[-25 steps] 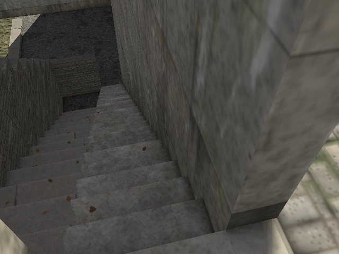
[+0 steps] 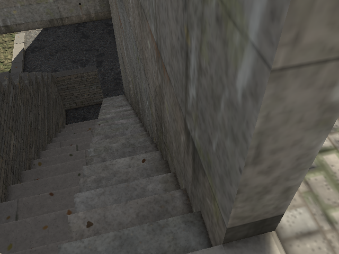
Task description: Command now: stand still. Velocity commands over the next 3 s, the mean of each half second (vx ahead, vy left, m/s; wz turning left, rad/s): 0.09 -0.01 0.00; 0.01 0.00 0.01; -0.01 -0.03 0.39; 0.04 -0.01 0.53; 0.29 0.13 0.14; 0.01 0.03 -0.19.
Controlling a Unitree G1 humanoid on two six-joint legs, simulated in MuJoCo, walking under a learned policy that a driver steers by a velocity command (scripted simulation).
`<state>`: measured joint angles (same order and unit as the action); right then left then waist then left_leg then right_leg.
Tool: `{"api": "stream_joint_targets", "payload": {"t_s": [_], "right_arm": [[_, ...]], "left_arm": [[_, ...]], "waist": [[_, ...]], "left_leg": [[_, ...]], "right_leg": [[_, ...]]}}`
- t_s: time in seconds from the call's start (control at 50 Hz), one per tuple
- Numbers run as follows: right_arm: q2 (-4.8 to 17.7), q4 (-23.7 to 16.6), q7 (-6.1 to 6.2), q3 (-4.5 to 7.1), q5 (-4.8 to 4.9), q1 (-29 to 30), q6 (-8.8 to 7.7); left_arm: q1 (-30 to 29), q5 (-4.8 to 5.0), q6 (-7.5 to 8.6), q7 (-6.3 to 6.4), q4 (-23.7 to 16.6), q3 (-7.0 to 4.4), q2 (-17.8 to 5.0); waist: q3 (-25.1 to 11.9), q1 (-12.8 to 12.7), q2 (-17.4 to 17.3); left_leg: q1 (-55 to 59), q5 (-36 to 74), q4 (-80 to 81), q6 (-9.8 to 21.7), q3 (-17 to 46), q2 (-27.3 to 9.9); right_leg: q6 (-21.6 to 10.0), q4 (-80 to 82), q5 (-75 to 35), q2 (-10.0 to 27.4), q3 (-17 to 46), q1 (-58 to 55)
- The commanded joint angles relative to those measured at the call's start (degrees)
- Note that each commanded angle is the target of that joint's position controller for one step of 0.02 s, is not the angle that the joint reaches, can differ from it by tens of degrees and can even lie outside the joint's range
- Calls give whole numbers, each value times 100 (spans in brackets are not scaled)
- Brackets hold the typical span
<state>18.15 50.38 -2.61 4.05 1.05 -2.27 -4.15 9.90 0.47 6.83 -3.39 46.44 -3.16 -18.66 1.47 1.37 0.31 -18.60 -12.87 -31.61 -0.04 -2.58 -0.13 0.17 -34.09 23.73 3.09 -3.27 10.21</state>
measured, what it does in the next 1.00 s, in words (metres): walks ahead: right foot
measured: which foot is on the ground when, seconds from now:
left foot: down 0.00-1.00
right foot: down 0.00-0.34, up 0.36-0.60, down 0.62-1.00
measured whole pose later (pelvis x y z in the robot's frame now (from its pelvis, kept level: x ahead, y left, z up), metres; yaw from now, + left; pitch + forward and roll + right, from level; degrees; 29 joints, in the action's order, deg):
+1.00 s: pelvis +0.10 -0.04 +0.00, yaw -2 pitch -1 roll +1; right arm 19.1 50.9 -1.4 2.1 0.3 -11.8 -2.2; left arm 5.5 0.6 6.2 -6.4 50.7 -1.8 -18.1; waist 4.2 2.2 -0.7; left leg -6.7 -20.1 -27.6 -4.2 -2.3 -4.2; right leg -1.9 -32.5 14.2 -0.7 -0.3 17.7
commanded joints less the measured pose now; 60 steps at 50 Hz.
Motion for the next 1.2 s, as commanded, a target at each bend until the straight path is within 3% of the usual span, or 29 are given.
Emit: {"api": "stream_joint_targets", "payload": {"t_s": [0.02, 0.12, 0.18, 0.22, 0.3, 0.32, 0.34, 0.36, 0.38, 0.4, 0.42, 0.46, 0.48, 0.54, 0.56, 0.58, 0.6, 0.62, 0.64, 0.66, 0.68, 0.72, 0.82, 0.96, 1.04, 1.12, 1.14, 1.16, 1.2], "right_arm": [[771, -340, 25, 146, 5, 367, -66], [854, -238, 42, 133, 0, 394, -41], [1051, -178, 226, 237, -137, 497, 113], [604, -200, 237, 109, -247, 369, -23], [622, -294, 157, 96, -196, 240, -325], [893, -284, 164, 141, -150, 16, -347], [1315, -125, 206, 238, -176, -767, -364], [1517, 75, 222, 294, -282, -2054, -391], [1252, 258, 221, 232, -447, -2611, -467], [950, 221, 243, 184, -464, -2310, -462], [566, 50, 240, 65, -385, -1784, -389], [250, -242, 236, -98, -197, -886, -260], [297, -459, 263, -102, -190, -411, -220], [782, -653, 261, 55, -190, -111, -212], [510, -760, 204, -77, -21, 549, -250], [730, -738, 83, -19, -1, 405, -210], [799, -589, -30, 12, -72, -29, -156], [530, -422, -127, -49, -94, -488, -124], [232, -289, -159, -54, -81, -1617, -92], [162, -193, -96, -77, -39, -1973, -63], [438, -213, 10, 1, 10, -1711, 59], [576, -299, 47, 39, -13, -1468, 168], [502, -331, 93, -36, -61, -1084, 132], [740, -198, 109, -65, -66, -1008, 123], [906, -502, 336, -54, -152, -716, 46], [620, -505, 455, -174, -217, -1075, -52], [601, -523, 454, -195, -321, -1082, -83], [459, -644, 382, -226, -426, -1043, -196], [385, -464, 148, -234, -369, -1316, -235]], "left_arm": [[7, -1, 79, 11, -309, -225, -896], [-44, -15, 78, 4, -313, -244, -968], [522, -207, 121, 78, -164, -444, -1405], [387, -134, 28, 178, -8, -384, -1171], [-346, -132, -94, 290, -40, -254, -1015], [-193, -163, -89, 314, -64, -259, -1028], [-192, -229, -52, 306, -100, -205, -896], [-468, -339, 3, 237, -191, -83, -615], [-450, -291, 49, 231, -160, -7, -323], [-409, -256, 75, 321, -76, -33, -462], [-360, -307, 66, 395, -12, -129, -754], [-217, -473, -69, 435, 43, -63, -489], [37, -468, -156, 387, 131, -39, -415], [-84, -247, -239, 165, 121, 74, -306], [-387, -27, -126, 51, -95, 119, -149], [-290, 121, -21, -21, -7, 99, -304], [-245, 94, 76, -16, -4, 46, -500], [-85, 58, 158, 43, -18, -18, -749], [-337, 73, 192, 102, -152, -52, -1256], [-563, 61, 145, -14, -106, 21, -998], [-666, 29, 73, -137, -70, 35, -786], [-625, 77, 44, -246, -34, -24, -875], [-615, 38, 61, -302, 22, -33, -771], [-557, 34, 18, -316, 126, -67, -846], [-325, 1, 10, 12, 0, -341, -1357], [262, -44, -30, 416, -16, -465, -1282], [286, -145, 34, 601, -47, -447, -1151], [-276, -132, -29, 753, -67, -339, -833], [-1116, -65, -102, 882, -279, -294, -948]], "waist": [[-546, -43, 105], [-495, -24, 73], [84, -457, 734], [446, -202, 672], [210, 194, 465], [-201, 134, 61], [-568, 412, -676], [-620, 1059, -1294], [-234, 1132, -799], [96, 916, -554], [-12, 649, -404], [19, -13, -530], [121, -257, -477], [132, -188, -630], [5, -577, -312], [-338, -499, -205], [-463, -360, -367], [-564, -321, -215], [-989, 331, 601], [-893, 520, 840], [-575, 410, 527], [-467, 276, 356], [-480, 89, 277], [-442, 29, 153], [-606, -204, 243], [-504, -393, 754], [-429, -500, 1010], [-353, -25, 1069], [-157, 452, 326]], "left_leg": [[687, 1581, 159, 235, 279, -230], [684, 1448, 178, 187, 276, -249], [-530, -844, -371, 0, 37, 156], [-365, -908, -223, 218, -53, 44], [994, 448, 113, 572, -117, 149], [1605, 1359, 138, 853, 390, -137], [2615, 2025, 571, 1521, 1687, -901], [3290, 2980, 1324, 2278, 3194, -1944], [3355, 2458, 1596, 2346, 3453, -2387], [3122, 1904, 1640, 2071, 2984, -2316], [2849, 1495, 1829, 1897, 2585, -2109], [1633, 1062, 2344, 1458, 1715, -1535], [928, 895, 2563, 1169, 1169, -1193], [130, 761, 2461, 802, 563, -859], [47, 1979, 1399, 483, 266, -667], [197, 2460, 1018, 592, 332, -700], [224, 2451, 870, 617, 570, -774], [203, 2025, 692, 428, 643, -722], [518, 384, 442, -123, 240, -263], [474, -364, 597, -452, 198, -283], [746, -258, 535, -570, 70, -262], [542, -183, 492, -490, 33, -260], [461, -87, 599, -448, -5, -364], [535, 71, 769, -435, -59, -432], [110, 212, 418, -238, 8, -326], [-359, -1385, -1283, -235, 124, -207], [-488, -2318, -2361, -206, 318, -356], [-139, -2519, -2557, 3, 324, -526], [217, -507, -616, 45, -254, -311]], "right_leg": [[-348, 596, -1991, 284, 347, 243], [-378, 659, -1922, 259, 360, 218], [-1322, 1595, -439, 1235, 1681, -303], [-1367, 1867, 337, 1358, 1698, -153], [-954, 1289, -935, 836, 957, 359], [-614, 571, -1201, 338, 364, 589], [-116, -736, -846, -250, -74, 1405], [92, -2290, 1500, -575, 364, 2497], [-66, -3235, 1750, -339, 1257, 3269], [-147, -3512, 1227, -88, 1421, 3502], [-202, -3451, 803, -25, 1229, 3289], [-246, -2896, 150, 133, 856, 2219], [-181, -2361, -83, 117, 545, 1477], [97, -1137, -498, 36, 231, 307], [185, -108, -1305, 188, 444, -117], [177, 493, -2188, -176, 43, -406], [75, 681, -2812, -227, 89, -615], [-174, 732, -3831, 62, 332, -826], [-968, 648, -5519, 856, 1188, -992], [-1133, 590, -4987, 1068, 1575, -719], [-797, 655, -4087, 792, 1368, -230], [-459, 665, -3075, 486, 1215, -187], [-541, 713, -2811, 407, 1264, -342], [-554, 657, -2739, 243, 1112, -437], [-1235, 906, -2600, 661, 1366, -879], [-2154, 1753, -2648, 1871, 2317, -911], [-2177, 2004, -2508, 2048, 2294, -696], [-1782, 1994, -1883, 1634, 1738, -96], [-1180, 1603, -1764, 1090, 818, 54]]}}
